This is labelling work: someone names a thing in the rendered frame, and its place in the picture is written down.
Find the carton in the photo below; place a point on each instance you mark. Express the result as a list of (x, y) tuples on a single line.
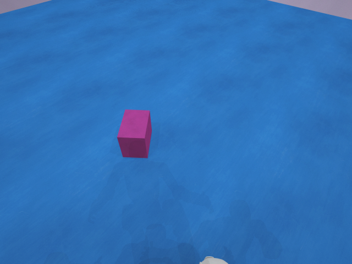
[(135, 133)]

